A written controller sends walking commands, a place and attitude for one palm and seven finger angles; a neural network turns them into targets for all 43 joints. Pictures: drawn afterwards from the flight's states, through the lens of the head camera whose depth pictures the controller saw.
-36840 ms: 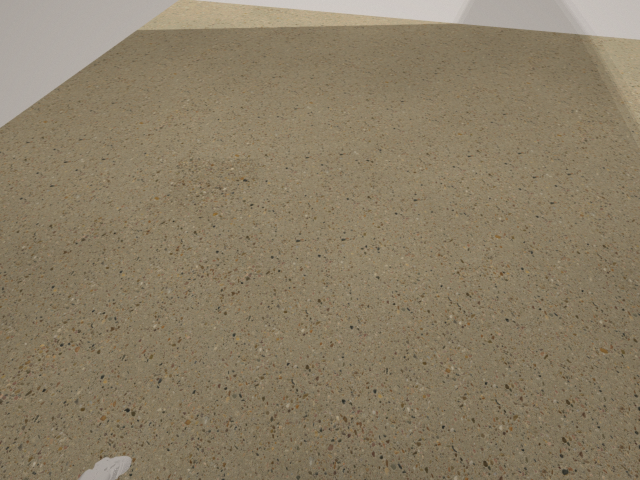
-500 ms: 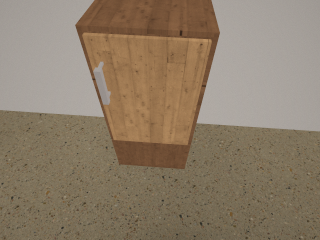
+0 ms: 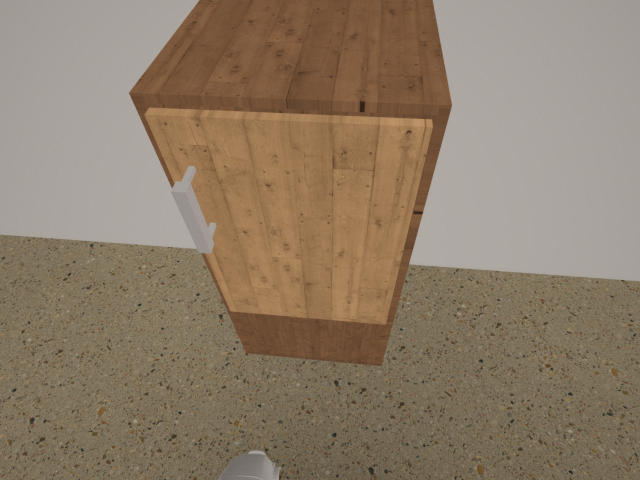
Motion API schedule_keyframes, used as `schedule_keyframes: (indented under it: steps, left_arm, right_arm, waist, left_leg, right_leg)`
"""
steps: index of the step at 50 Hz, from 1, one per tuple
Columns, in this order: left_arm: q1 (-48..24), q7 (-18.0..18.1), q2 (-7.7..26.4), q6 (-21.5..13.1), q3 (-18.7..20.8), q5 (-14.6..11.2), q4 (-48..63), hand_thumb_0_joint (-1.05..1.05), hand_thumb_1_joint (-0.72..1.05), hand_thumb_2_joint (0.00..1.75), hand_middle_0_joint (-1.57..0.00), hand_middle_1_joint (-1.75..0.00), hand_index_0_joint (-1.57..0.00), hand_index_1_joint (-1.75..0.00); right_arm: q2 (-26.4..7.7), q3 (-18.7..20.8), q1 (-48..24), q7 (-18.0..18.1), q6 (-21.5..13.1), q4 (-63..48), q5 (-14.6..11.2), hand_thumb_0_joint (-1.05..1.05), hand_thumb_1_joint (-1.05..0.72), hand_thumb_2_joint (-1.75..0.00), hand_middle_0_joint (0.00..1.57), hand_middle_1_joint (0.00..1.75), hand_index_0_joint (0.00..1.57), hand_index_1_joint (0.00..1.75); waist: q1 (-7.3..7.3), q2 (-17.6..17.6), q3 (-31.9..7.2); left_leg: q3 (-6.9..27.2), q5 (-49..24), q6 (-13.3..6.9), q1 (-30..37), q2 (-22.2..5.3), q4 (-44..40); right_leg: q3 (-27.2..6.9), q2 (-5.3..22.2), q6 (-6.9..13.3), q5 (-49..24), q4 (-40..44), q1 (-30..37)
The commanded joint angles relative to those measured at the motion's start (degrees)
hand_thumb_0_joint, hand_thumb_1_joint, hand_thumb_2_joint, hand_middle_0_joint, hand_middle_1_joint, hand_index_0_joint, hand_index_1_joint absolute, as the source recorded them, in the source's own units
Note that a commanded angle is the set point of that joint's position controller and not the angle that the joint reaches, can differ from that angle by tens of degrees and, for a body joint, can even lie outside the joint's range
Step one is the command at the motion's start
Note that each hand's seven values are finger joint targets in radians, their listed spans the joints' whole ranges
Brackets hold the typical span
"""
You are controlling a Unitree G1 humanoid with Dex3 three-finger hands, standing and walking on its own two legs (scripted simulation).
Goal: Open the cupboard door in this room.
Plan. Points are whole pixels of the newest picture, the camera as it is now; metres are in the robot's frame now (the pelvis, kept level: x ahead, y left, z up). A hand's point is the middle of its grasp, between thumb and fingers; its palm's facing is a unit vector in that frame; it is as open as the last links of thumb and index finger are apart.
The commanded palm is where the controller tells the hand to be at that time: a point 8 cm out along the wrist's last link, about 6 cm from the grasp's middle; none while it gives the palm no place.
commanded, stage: come to a stop and stand still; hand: left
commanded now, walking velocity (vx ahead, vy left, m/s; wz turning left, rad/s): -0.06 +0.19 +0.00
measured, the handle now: (198, 211) +0.51 +0.26 -0.01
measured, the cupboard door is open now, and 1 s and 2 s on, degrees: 0 0 0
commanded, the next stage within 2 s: look again from close up in 1.78 s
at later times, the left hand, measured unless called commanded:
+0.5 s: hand out of the picture +0.04 +0.21 -0.18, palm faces +0.00 -0.96 -0.27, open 7.3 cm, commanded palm none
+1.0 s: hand out of the picture +0.02 +0.22 -0.18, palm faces -0.01 -0.98 -0.19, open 7.4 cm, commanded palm none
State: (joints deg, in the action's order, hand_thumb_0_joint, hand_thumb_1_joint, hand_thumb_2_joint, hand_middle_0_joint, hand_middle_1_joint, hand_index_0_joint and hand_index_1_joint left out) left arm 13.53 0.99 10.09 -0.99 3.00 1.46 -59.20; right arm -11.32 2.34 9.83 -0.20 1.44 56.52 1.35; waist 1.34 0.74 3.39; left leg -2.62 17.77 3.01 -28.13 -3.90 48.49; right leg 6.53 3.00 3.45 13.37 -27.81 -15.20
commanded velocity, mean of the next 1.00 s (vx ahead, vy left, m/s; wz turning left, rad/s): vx -0.03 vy -0.02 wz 0.00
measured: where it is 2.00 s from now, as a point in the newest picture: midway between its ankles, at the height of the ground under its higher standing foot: outside the picture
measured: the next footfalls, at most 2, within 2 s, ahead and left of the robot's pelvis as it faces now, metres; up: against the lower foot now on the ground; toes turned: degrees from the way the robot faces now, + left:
left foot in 0.16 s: +0.02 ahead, +0.17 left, +0.00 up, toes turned -1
right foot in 0.42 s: +0.02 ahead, -0.06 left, +0.00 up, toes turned -4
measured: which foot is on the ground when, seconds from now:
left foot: up 0.00-0.14, down 0.16-1.00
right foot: down 0.00-0.16, up 0.18-0.40, down 0.42-1.00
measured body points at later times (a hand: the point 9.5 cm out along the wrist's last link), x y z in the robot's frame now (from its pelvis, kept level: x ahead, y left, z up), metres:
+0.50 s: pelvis +0.01 +0.03 -0.01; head +0.04 -0.01 +0.43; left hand +0.04 +0.26 -0.15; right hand +0.10 -0.20 -0.18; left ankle +0.06 +0.17 -0.74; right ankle +0.00 -0.06 -0.74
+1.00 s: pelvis -0.02 +0.04 -0.01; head -0.02 +0.05 +0.44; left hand +0.03 +0.27 -0.16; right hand -0.07 -0.19 -0.16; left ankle +0.05 +0.15 -0.74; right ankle +0.00 -0.06 -0.74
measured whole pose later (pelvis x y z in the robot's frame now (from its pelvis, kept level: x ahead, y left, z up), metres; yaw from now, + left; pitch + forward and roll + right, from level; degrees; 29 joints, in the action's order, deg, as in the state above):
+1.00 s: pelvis -0.02 +0.04 -0.01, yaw -1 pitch -2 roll -1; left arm 16.9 1.5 10.7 0.9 0.4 0.6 -56.5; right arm -8.6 -0.2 23.5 0.5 1.4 60.3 1.9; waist -1.7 0.9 0.0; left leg -1.4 10.3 -0.3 -17.7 -1.3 29.3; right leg 4.7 -1.2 2.6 14.1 -29.2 -13.8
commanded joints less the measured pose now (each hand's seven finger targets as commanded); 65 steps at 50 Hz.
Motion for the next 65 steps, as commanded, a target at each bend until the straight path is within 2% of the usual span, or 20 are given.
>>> schedule_keyframes:
  steps: [1, 5, 6, 7, 8, 9, 10, 12, 18, 20, 21, 22, 23, 25, 28, 30, 33, 37, 47, 65]
  left_arm:
    - [4.17, 0.93, 12.26, -0.29, 3.04, 0.28, 3.27, 0.00, 0.90, 0.90, -0.20, -0.30, -0.20, -0.30]
    - [3.25, 1.21, 12.30, 0.96, 3.24, 0.18, 3.63, 0.00, 0.90, 0.90, -0.20, -0.30, -0.20, -0.30]
    - [3.52, 1.20, 10.12, 1.37, 2.76, 0.05, 4.11, 0.00, 0.90, 0.90, -0.20, -0.30, -0.20, -0.30]
    - [4.93, 1.02, 5.99, 1.97, 1.87, -0.15, 4.87, 0.00, 0.90, 0.90, -0.20, -0.30, -0.20, -0.30]
    - [5.34, 1.40, 3.97, 2.30, 0.74, 0.05, 5.60, 0.00, 0.90, 0.90, -0.20, -0.30, -0.20, -0.30]
    - [5.22, 1.68, 3.74, 2.36, 0.44, 0.05, 5.70, 0.00, 0.90, 0.90, -0.20, -0.30, -0.20, -0.30]
    - [4.90, 1.81, 3.58, 2.39, 0.48, 0.12, 4.60, 0.00, 0.90, 0.90, -0.20, -0.30, -0.20, -0.30]
    - [5.90, 1.53, 4.56, 2.37, 0.48, -0.21, 3.26, 0.00, 0.90, 0.90, -0.20, -0.30, -0.20, -0.30]
    - [5.98, 0.99, 3.05, 1.79, -0.73, -0.37, 3.03, 0.00, 0.90, 0.90, -0.20, -0.30, -0.20, -0.30]
    - [9.16, 1.15, 3.45, 0.85, -0.70, -0.04, 2.03, 0.00, 0.90, 0.90, -0.20, -0.30, -0.20, -0.30]
    - [8.09, 1.29, 5.92, 0.37, -0.52, 0.23, 2.09, 0.00, 0.90, 0.90, -0.20, -0.30, -0.20, -0.30]
    - [8.79, 3.07, 6.76, 0.83, -1.36, 0.87, 3.95, 0.00, 0.90, 0.90, -0.20, -0.30, -0.20, -0.30]
    - [5.15, 3.39, 8.06, -0.17, -0.17, 0.68, 4.78, 0.00, 0.90, 0.90, -0.20, -0.30, -0.20, -0.30]
    - [6.43, 3.36, 6.54, -1.43, -0.46, -0.12, 6.14, 0.00, 0.90, 0.90, -0.20, -0.30, -0.20, -0.30]
    - [4.79, 2.93, 7.83, -1.34, -0.29, 0.04, 7.66, 0.00, 0.90, 0.90, -0.20, -0.30, -0.20, -0.30]
    - [2.82, 2.60, 7.74, -0.96, -0.86, -0.40, 7.96, 0.00, 0.90, 0.90, -0.20, -0.30, -0.20, -0.30]
    - [2.42, 2.08, 7.75, -0.10, -1.14, -0.38, 8.00, 0.00, 0.90, 0.90, -0.20, -0.30, -0.20, -0.30]
    - [2.53, 1.48, 8.56, 0.64, -1.03, -0.50, 7.53, 0.00, 0.90, 0.90, -0.20, -0.30, -0.20, -0.30]
    - [5.65, 0.84, 6.47, 0.83, -1.13, -0.75, 5.92, 0.00, 0.90, 0.90, -0.20, -0.30, -0.20, -0.30]
    - [10.33, 1.19, 2.87, -0.49, -3.06, -0.64, -0.92, 0.00, 0.90, 0.90, -0.20, -0.30, -0.20, -0.30]
  right_arm:
    - [-1.90, 0.18, 1.89, -0.31, -0.30, -3.58, -0.60, 0.00, -0.90, -0.90, 0.20, 0.30, 0.20, 0.30]
    - [-3.38, 0.93, 4.77, 0.11, -0.55, -3.59, -0.59, 0.00, -0.90, -0.90, 0.20, 0.30, 0.20, 0.30]
    - [-5.04, 1.27, 7.00, 0.44, -0.98, -3.08, -0.30, 0.00, -0.90, -0.90, 0.20, 0.30, 0.20, 0.30]
    - [-9.15, 2.05, 7.72, 0.65, -1.26, -3.60, 0.20, 0.00, -0.90, -0.90, 0.20, 0.30, 0.20, 0.30]
    - [-10.91, 2.00, 8.17, 0.76, -0.75, -4.70, -0.17, 0.00, -0.90, -0.90, 0.20, 0.30, 0.20, 0.30]
    - [-9.40, 1.49, 6.67, 1.05, -0.92, -5.26, 0.05, 0.00, -0.90, -0.90, 0.20, 0.30, 0.20, 0.30]
    - [-8.25, 1.19, 4.51, 1.51, -1.17, -5.15, 0.13, 0.00, -0.90, -0.90, 0.20, 0.30, 0.20, 0.30]
    - [-5.36, 0.29, -0.98, 1.67, -1.35, -5.79, 0.01, 0.00, -0.90, -0.90, 0.20, 0.30, 0.20, 0.30]
    - [-6.00, 1.19, 1.14, 1.79, -1.15, -3.09, -0.13, 0.00, -0.90, -0.90, 0.20, 0.30, 0.20, 0.30]
    - [-4.90, 1.38, 1.75, 1.58, -1.18, -2.60, -0.67, 0.00, -0.90, -0.90, 0.20, 0.30, 0.20, 0.30]
    - [-2.64, 1.10, 2.30, 1.32, -1.17, -2.71, -1.16, 0.00, -0.90, -0.90, 0.20, 0.30, 0.20, 0.30]
    - [-5.74, 1.59, 0.03, 1.36, -2.09, -6.59, -1.47, 0.00, -0.90, -0.90, 0.20, 0.30, 0.20, 0.30]
    - [-3.16, 0.83, 2.99, 1.30, -1.50, -7.09, -0.75, 0.00, -0.90, -0.90, 0.20, 0.30, 0.20, 0.30]
    - [-1.56, 0.43, 2.32, 1.03, -1.41, -7.36, -0.65, 0.00, -0.90, -0.90, 0.20, 0.30, 0.20, 0.30]
    - [-0.80, -0.02, 3.22, 0.95, -1.07, -6.74, -0.83, 0.00, -0.90, -0.90, 0.20, 0.30, 0.20, 0.30]
    - [-1.72, -0.26, 5.88, 0.98, -1.11, -5.26, -0.67, 0.00, -0.90, -0.90, 0.20, 0.30, 0.20, 0.30]
    - [-2.52, -0.62, 6.48, 0.72, -1.22, -3.88, -0.34, 0.00, -0.90, -0.90, 0.20, 0.30, 0.20, 0.30]
    - [-3.80, -0.83, 9.18, 0.60, -0.78, -2.64, 0.21, 0.00, -0.90, -0.90, 0.20, 0.30, 0.20, 0.30]
    - [-3.89, -1.48, 12.59, 1.12, -1.84, -0.73, 0.38, 0.00, -0.90, -0.90, 0.20, 0.30, 0.20, 0.30]
    - [-2.46, -1.78, 11.31, 1.63, -3.11, 3.89, -0.80, 0.00, -0.90, -0.90, 0.20, 0.30, 0.20, 0.30]
  waist:
    - [1.55, 8.43, -3.90]
    - [-0.80, 8.28, -4.48]
    - [-1.59, 3.69, -6.15]
    - [-1.44, -9.44, -7.34]
    - [-1.74, -12.21, -6.92]
    - [-1.63, -8.63, -6.38]
    - [-1.17, -12.22, -6.84]
    - [0.58, -10.03, -4.75]
    - [-0.89, -7.59, -6.54]
    - [0.35, -1.78, -7.61]
    - [-0.94, 5.18, -6.68]
    - [-0.79, 4.85, -5.88]
    - [-3.63, 7.17, -8.59]
    - [-1.17, 14.11, -9.74]
    - [-1.86, 5.14, -5.72]
    - [-3.06, 5.10, -2.37]
    - [-2.44, -1.54, 3.20]
    - [-2.52, 2.25, 5.36]
    - [-0.98, -1.58, 1.84]
    - [-1.37, -1.61, 0.59]
  left_leg:
    - [-1.34, 0.98, 0.22, 3.60, 1.88, -6.52]
    - [-3.86, -6.34, -0.54, 16.61, 3.10, -21.59]
    - [-1.54, -14.15, -2.21, 23.24, -0.83, -24.68]
    - [11.80, -30.38, -7.90, 27.13, -12.81, -26.06]
    - [14.55, -39.93, -14.06, 21.65, -19.62, -28.93]
    - [14.40, -35.50, -15.90, 17.91, -18.63, -30.04]
    - [12.92, -33.89, -15.38, 16.75, -16.52, -30.39]
    - [8.19, -30.05, -13.93, 13.65, -13.12, -30.17]
    - [7.67, -27.42, -12.77, 17.06, -12.57, -28.13]
    - [5.08, -20.05, -8.61, 15.20, -8.34, -22.26]
    - [0.77, -11.33, -4.89, 12.27, -3.60, -18.39]
    - [-1.76, -6.26, -2.13, 15.67, -1.34, -11.74]
    - [-1.58, -2.77, -1.95, 10.53, 0.83, -12.50]
    - [-0.19, 1.92, -3.99, 7.61, 2.21, -11.71]
    - [-0.13, 1.09, -4.13, 11.53, 2.73, -14.57]
    - [0.77, -4.83, -4.40, 16.31, 1.58, -19.09]
    - [2.45, -4.60, -4.30, 16.04, 0.15, -21.64]
    - [2.83, 2.46, -4.25, 12.56, 0.97, -20.93]
    - [7.93, 8.77, -5.29, 4.49, -0.92, -28.23]
    - [7.67, -0.82, -5.46, 11.71, -2.12, -29.77]
  right_leg:
    - [-12.75, 16.13, 6.79, -22.82, 6.86, 4.74]
    - [-10.33, 14.22, 3.53, -21.34, -1.23, 0.23]
    - [-7.63, 10.71, 1.48, -13.49, -6.76, -3.44]
    - [-1.67, 3.09, -2.50, 8.61, -15.39, -11.55]
    - [-2.01, 0.74, -3.62, 24.75, -25.77, -10.88]
    - [-4.60, 0.52, -3.43, 23.48, -31.54, -10.67]
    - [-6.72, 0.50, -3.49, 20.58, -34.32, -11.11]
    - [-7.55, 1.01, -3.86, 15.50, -34.09, -9.50]
    - [-4.34, 0.20, -4.19, 12.58, -11.12, -2.06]
    - [-6.35, 0.98, -3.85, -1.02, 3.97, 4.16]
    - [-13.49, 6.65, -1.86, -9.23, 6.91, 4.64]
    - [-19.20, 8.24, -1.43, -30.54, 6.37, 0.70]
    - [-15.69, 10.57, 0.06, -42.05, 2.89, 9.04]
    - [-13.97, 9.53, 1.98, -48.64, -1.06, 13.55]
    - [-13.96, 9.01, 3.86, -36.99, 1.21, 7.64]
    - [-12.83, 6.65, 2.18, -19.53, 3.79, 1.16]
    - [-13.07, 4.79, 1.03, 4.90, 8.96, -5.58]
    - [-14.46, 4.59, 1.22, 21.95, 13.39, -8.63]
    - [-11.32, 1.91, 0.09, 16.69, 8.41, -0.59]
    - [-9.69, 2.25, -1.08, 1.41, 7.79, 1.11]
